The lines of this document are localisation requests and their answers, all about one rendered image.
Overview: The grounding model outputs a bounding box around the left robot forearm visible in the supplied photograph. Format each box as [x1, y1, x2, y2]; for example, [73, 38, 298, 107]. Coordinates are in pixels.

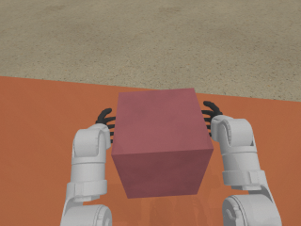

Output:
[59, 123, 111, 226]

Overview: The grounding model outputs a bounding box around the carton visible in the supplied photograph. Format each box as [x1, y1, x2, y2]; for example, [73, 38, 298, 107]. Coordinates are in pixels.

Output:
[111, 88, 214, 199]

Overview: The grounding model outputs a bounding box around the right robot forearm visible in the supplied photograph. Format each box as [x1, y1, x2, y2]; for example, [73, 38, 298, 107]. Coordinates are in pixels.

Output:
[211, 115, 282, 226]

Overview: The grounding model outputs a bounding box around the left robot hand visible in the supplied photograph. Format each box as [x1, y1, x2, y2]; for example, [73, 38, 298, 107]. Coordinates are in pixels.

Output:
[95, 108, 116, 143]

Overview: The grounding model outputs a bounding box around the left robot upper arm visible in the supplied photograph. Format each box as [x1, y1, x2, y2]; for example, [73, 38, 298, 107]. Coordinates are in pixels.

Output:
[61, 204, 113, 226]

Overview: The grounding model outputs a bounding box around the right robot hand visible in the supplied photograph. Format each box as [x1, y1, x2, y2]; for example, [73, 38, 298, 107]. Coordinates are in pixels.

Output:
[201, 101, 223, 137]

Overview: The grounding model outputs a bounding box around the right robot upper arm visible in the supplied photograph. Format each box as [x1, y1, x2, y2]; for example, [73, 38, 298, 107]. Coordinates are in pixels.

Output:
[222, 194, 281, 226]

